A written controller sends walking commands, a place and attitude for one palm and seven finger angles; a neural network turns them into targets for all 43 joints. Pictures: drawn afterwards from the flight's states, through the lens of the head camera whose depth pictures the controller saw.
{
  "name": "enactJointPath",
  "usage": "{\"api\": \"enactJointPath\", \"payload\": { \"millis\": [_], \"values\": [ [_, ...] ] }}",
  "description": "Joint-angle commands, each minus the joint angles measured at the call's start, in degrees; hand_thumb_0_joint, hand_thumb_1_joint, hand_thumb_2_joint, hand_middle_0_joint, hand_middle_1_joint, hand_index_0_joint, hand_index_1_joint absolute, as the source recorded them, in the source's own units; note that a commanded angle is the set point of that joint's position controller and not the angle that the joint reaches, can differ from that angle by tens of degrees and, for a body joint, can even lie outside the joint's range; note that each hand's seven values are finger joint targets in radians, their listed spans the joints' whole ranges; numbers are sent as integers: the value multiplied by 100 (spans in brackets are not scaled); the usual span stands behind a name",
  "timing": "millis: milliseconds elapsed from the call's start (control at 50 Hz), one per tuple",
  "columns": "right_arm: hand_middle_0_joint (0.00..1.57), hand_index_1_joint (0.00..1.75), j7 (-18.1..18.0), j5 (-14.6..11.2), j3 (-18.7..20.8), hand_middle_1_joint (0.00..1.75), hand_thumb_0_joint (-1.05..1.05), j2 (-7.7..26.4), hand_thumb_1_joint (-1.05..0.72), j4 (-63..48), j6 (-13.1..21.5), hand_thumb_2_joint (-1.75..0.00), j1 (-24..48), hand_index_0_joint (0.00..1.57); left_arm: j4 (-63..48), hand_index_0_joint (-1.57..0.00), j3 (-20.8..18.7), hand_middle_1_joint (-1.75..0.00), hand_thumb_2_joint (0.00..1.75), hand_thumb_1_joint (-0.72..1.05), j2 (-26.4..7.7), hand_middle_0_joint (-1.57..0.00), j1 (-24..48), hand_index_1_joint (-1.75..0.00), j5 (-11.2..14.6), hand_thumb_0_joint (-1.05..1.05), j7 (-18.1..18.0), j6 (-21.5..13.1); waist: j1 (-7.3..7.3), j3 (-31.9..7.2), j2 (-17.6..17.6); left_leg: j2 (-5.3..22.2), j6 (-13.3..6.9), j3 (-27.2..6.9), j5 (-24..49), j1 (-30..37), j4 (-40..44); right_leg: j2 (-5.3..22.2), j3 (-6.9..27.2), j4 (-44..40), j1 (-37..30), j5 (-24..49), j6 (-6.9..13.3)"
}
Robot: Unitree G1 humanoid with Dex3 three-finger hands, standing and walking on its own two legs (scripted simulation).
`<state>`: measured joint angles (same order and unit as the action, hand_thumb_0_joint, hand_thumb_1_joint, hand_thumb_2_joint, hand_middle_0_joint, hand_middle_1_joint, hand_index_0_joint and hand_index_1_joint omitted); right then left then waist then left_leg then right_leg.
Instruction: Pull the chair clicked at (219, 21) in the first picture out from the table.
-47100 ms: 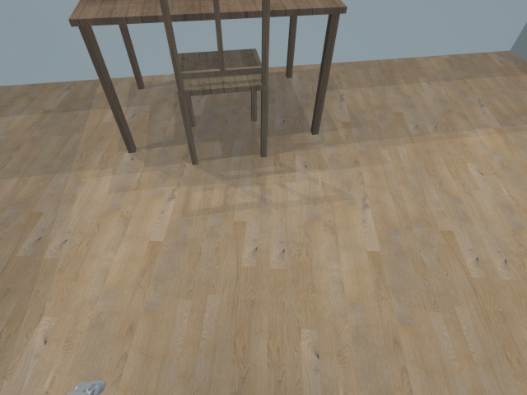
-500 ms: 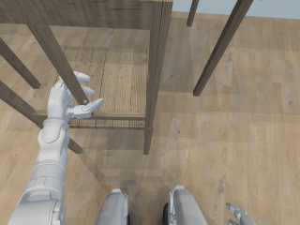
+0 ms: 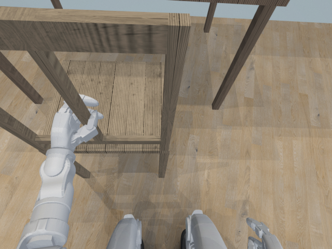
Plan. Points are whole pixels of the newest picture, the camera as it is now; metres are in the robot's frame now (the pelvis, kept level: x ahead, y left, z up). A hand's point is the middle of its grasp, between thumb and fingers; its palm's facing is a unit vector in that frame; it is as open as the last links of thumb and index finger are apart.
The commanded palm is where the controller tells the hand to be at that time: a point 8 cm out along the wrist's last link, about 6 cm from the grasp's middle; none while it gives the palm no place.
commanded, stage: hook a spindle and tug to test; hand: left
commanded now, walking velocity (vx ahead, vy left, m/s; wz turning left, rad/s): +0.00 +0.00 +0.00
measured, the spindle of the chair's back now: (79, 108) +0.42 +0.19 +0.05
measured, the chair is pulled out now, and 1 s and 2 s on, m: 0.28 0.35 0.45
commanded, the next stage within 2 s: step backward, pulling the chair out in 0.28 s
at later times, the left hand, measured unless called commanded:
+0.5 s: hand (92, 136) +0.37 +0.17 +0.02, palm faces +0.06 -0.99 -0.11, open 5.3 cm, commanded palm +0.34 +0.22 +0.02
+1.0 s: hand (100, 148) +0.33 +0.14 +0.03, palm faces +0.01 -0.99 -0.15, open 5.2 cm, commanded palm +0.31 +0.19 +0.03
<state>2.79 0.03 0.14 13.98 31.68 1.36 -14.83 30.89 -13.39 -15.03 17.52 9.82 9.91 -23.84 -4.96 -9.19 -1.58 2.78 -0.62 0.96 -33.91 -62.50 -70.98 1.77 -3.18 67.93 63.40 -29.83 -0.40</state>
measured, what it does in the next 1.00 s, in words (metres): rises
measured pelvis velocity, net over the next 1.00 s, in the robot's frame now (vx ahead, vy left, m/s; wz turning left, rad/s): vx -0.01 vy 0.01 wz -0.06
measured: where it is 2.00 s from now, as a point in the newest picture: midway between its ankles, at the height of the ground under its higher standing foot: outside the picture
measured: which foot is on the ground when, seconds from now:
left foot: down 0.00-1.00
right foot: down 0.00-1.00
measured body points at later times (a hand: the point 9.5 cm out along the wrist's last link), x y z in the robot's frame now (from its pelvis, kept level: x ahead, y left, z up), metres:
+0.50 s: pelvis +0.00 +0.00 +0.03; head +0.12 +0.00 +0.46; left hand +0.36 +0.22 +0.03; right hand +0.13 -0.25 -0.09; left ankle -0.01 +0.11 -0.63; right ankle +0.01 -0.13 -0.63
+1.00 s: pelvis -0.01 +0.01 +0.10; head +0.08 +0.01 +0.54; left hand +0.33 +0.20 +0.04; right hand +0.07 -0.26 -0.02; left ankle -0.01 +0.11 -0.63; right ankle +0.01 -0.13 -0.63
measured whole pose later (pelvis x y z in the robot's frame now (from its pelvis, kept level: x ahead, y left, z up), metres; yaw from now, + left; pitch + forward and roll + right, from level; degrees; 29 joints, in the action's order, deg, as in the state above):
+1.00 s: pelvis -0.01 +0.01 +0.10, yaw -3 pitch +7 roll -1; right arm -5.2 -1.9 0.5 12.1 35.0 -8.6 -13.5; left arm 49.3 -5.4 -12.1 17.1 3.9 -4.0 -12.5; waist -4.4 3.3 0.2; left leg 2.9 -0.6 6.1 -17.0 -22.4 -32.5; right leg 0.2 -0.2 29.2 24.8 -11.3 -0.8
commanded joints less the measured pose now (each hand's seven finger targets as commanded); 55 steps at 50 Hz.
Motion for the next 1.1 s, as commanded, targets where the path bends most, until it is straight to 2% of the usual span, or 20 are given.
{"api": "enactJointPath", "payload": {
  "millis": [0,20,80,100,140,320,360,380,400,420,440,460,480,520,540,620,680,760,920,1080],
  "values": [
    [20,30,-71,12,369,30,0,882,-90,-567,230,-90,-393,20,-1615,-50,-45,-145,90,90,-701,-50,627,-145,22,0,136,-592,147,-2699,-347,-160,45,-292,3541,1873,722,-202,100,-480,-1739,2727,225],
    [20,30,-67,13,372,30,0,886,-90,-585,235,-90,-395,20,-1547,-50,-114,-145,90,90,-720,-50,355,-145,28,0,135,-576,206,-2664,-286,-167,52,-288,3532,1833,741,-203,95,-481,-1806,2714,232],
    [20,30,-106,6,370,30,0,897,-90,-533,257,-90,-343,20,-1631,-50,-79,-145,90,90,-736,-50,575,-145,34,0,146,-608,103,-2537,-184,-168,27,-281,3314,1664,690,-198,104,-457,-1742,2671,230],
    [20,30,-109,12,376,30,0,901,-90,-557,261,-90,-342,20,-1638,-50,-122,-145,90,90,-756,-50,401,-145,15,0,149,-610,183,-2591,-271,-178,40,-275,3371,1706,695,-192,120,-437,-1757,2655,234],
    [20,30,-113,7,368,30,0,878,-90,-540,271,-90,-292,20,-1589,-50,53,-145,90,90,-552,-50,398,-145,35,0,170,-577,123,-2473,-237,-182,38,-266,3258,1699,684,-183,90,-473,-1661,2558,222],
    [20,30,-186,-11,360,30,0,899,-90,-542,314,-90,-193,20,-1591,-50,-116,-145,90,90,-749,-50,486,-145,69,0,244,-460,149,-2622,-86,-237,9,-238,2958,1472,613,-165,146,-434,-1852,2593,222],
    [20,30,-200,-17,337,30,0,868,-90,-542,335,-90,-133,20,-1696,-50,79,-145,90,90,-595,-50,820,-145,95,0,254,-462,85,-2583,-160,-260,-10,-207,2755,1404,605,-157,175,-478,-1865,2535,213],
    [20,30,-412,-296,297,30,0,677,-90,-960,-155,-90,-535,20,-2463,-50,-496,-145,90,90,-2192,-50,1685,-145,-662,0,-592,144,306,-3795,-432,-243,-82,74,2713,3277,1646,263,766,-1623,-4048,2781,304],
    [20,30,-577,-302,374,30,0,685,-90,-1108,-266,-90,-537,20,-3070,-50,-157,-145,90,90,-1939,-50,1946,-145,-706,0,-919,419,219,-3806,-720,-295,-59,50,2873,3626,1948,287,726,-1899,-4483,3599,287],
    [20,30,-685,-329,376,30,0,657,-90,-1037,-353,-90,-398,20,-2532,-50,-141,-145,90,90,-1723,-50,1367,-145,-795,0,-1161,723,172,-3430,-871,-254,-26,3,3048,3734,2070,328,668,-1971,-4184,3775,284],
    [20,30,-704,-349,316,30,0,625,-90,-909,-463,-90,-293,20,-1550,-50,114,-145,90,90,-1280,-50,655,-145,-803,0,-1294,1020,203,-2739,-429,-189,-35,-61,2312,3438,2276,369,752,-2357,-3996,2918,193],
    [20,30,-768,-369,276,30,0,617,-90,-782,-558,-90,-277,20,-1074,-50,414,-145,90,90,-943,-50,606,-145,-839,0,-1385,1224,117,-2118,-38,-127,-74,-89,2136,3312,2458,391,643,-2489,-3938,2846,174],
    [20,30,-855,-356,236,30,0,655,-90,-691,-619,-90,-251,20,-726,-50,511,-145,90,90,-834,-50,817,-145,-815,0,-1464,1294,93,-1733,212,-50,-87,-184,2271,3272,2684,409,522,-2540,-3931,3146,163],
    [20,30,-944,-348,222,30,0,738,-90,-467,-674,-90,-219,20,-149,-50,620,-145,90,90,-829,-50,1209,-145,-881,0,-1583,1340,74,-1251,-69,188,-80,-329,3083,3611,3093,446,448,-2658,-3971,3740,95],
    [20,30,-939,-340,215,30,0,765,-90,-390,-690,-90,-231,20,166,-50,672,-145,90,90,-795,-50,1430,-145,-868,0,-1609,1310,92,-1171,-91,303,-93,-389,3201,3853,3250,430,450,-2880,-4012,3591,24],
    [20,30,-967,-268,254,30,0,744,-90,-174,-747,-90,-327,20,757,-50,872,-145,90,90,-643,-50,1746,-145,-952,0,-1585,1171,103,-1292,-746,591,-28,-507,5399,4838,3473,413,443,-3079,-4306,4541,48],
    [20,30,-922,-226,314,30,0,768,-90,-172,-813,-90,-294,20,1018,-50,887,-145,90,90,-632,-50,1627,-145,-952,0,-1506,1099,157,-1329,-826,754,17,-601,5966,5286,3643,306,417,-3307,-4462,4218,93],
    [20,30,-862,-180,324,30,0,736,-90,-225,-843,-90,-144,20,1040,-50,925,-145,90,90,-534,-50,1379,-145,-949,0,-1452,979,227,-1139,-1013,866,49,-571,5769,5428,3949,238,394,-3475,-4577,3823,129],
    [20,30,-885,-143,341,30,0,722,-90,-254,-822,-90,0,20,725,-50,820,-145,90,90,-669,-50,930,-145,-952,0,-1464,865,240,-1278,-730,846,150,-299,5526,5505,4085,348,536,-3617,-4912,4681,173],
    [20,30,-997,-226,353,30,0,741,-90,-107,-720,-90,46,20,918,-50,806,-145,90,90,-878,-50,1150,-145,-902,0,-1591,833,208,-1281,-355,546,191,-55,3859,5128,4042,675,849,-3932,-5060,4852,240]
  ]
}}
